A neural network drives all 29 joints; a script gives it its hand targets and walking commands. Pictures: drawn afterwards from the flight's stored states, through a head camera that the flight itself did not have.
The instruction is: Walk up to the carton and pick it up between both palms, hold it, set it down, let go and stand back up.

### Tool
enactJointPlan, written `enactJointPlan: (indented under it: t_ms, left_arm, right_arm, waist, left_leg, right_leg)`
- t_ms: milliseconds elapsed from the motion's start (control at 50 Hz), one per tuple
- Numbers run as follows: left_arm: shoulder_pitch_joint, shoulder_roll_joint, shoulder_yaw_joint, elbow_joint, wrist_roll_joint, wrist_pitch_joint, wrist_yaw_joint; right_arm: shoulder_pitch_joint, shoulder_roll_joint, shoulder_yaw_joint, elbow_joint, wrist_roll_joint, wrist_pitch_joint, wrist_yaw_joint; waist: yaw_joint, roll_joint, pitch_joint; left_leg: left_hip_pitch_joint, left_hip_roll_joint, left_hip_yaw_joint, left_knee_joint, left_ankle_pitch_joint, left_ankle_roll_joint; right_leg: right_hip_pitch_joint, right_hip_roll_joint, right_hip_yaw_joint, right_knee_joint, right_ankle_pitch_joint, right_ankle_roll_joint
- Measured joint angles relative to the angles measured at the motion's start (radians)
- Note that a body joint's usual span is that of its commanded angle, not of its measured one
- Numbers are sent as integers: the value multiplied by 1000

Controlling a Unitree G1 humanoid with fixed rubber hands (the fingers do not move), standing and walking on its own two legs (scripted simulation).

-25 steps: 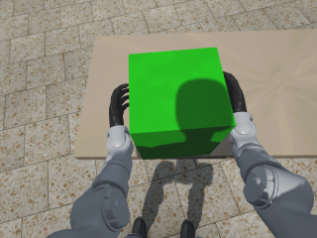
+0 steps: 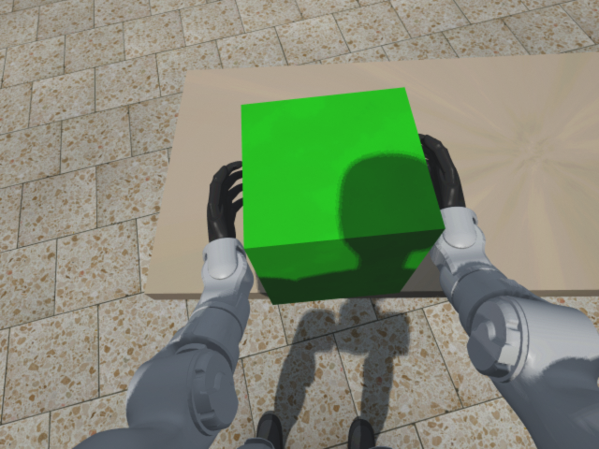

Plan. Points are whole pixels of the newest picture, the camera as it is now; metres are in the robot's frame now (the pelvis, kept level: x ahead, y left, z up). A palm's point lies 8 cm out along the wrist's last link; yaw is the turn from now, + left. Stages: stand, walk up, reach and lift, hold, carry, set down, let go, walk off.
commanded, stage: reach and lift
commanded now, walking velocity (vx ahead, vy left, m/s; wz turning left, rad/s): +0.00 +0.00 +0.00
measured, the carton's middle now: (329, 210) +0.44 +0.01 -0.03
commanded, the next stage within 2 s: none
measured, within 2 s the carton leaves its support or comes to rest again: leaves its support in 0.44 s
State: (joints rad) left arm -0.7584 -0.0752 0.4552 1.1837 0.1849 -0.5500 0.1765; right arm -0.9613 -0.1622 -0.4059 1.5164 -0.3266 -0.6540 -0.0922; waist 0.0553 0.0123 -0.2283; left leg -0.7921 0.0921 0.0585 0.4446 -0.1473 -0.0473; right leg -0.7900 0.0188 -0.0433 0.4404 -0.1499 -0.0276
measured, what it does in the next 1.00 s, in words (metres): stands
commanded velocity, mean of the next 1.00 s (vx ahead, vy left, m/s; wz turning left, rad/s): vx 0.00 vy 0.00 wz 0.00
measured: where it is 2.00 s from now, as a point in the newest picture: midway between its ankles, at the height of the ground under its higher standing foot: outside the picture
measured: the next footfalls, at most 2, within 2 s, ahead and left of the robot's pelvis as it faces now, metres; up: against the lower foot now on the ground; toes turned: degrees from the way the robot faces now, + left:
none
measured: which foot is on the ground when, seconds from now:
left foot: down 0.00-1.00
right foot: down 0.00-1.00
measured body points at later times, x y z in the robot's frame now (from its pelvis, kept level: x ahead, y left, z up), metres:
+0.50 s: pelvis +0.00 +0.01 +0.00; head +0.08 +0.00 +0.45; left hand +0.38 +0.18 +0.01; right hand +0.43 -0.12 +0.03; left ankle +0.00 +0.15 -0.73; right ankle +0.00 -0.10 -0.73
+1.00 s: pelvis -0.02 +0.02 +0.02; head -0.04 +0.03 +0.47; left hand +0.38 +0.19 +0.14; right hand +0.40 -0.11 +0.15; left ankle +0.00 +0.15 -0.73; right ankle +0.00 -0.10 -0.73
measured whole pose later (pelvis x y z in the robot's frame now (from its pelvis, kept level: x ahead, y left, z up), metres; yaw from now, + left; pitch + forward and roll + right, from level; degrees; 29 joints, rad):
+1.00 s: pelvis -0.02 +0.02 +0.02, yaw +3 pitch +1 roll +0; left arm -0.71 -0.02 0.32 0.81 0.21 0.12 0.11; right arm -0.81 -0.05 -0.25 1.05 -0.06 -0.02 -0.11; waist 0.00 -0.03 -0.09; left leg -0.21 0.04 0.02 0.32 -0.13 -0.03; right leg -0.18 -0.01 -0.04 0.30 -0.14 0.00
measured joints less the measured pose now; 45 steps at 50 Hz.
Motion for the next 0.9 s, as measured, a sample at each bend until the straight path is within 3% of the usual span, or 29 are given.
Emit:
enactJointPlan:
  t_ms: [260, 480, 720, 900]
  left_arm:
    - [51, 29, -123, 35, -123, -12, 8]
    - [152, 54, -256, -43, -202, 78, 29]
    - [113, 118, -345, -170, -226, 341, 17]
    - [9, 87, -192, -244, -64, 569, -35]
  right_arm:
    - [72, 20, 193, -51, 145, 39, -29]
    - [198, 53, 318, -235, 246, 192, -33]
    - [241, 93, 280, -478, 308, 477, -41]
    - [141, 91, 178, -440, 290, 607, -25]
  waist:
    - [-31, 23, -27]
    - [-46, 33, -38]
    - [-68, 9, -6]
    - [-57, -33, 80]
  left_leg:
    - [5, -4, -27, 55, -39, 1]
    - [64, -15, -58, 69, -43, 2]
    - [255, -42, -78, 0, -8, 8]
    - [478, -48, -49, -87, 14, 17]
  right_leg:
    - [29, -3, -17, 26, -30, 7]
    - [108, -6, -26, 21, -35, 13]
    - [297, -24, -34, -24, -21, 20]
    - [503, -28, -3, -98, 4, 28]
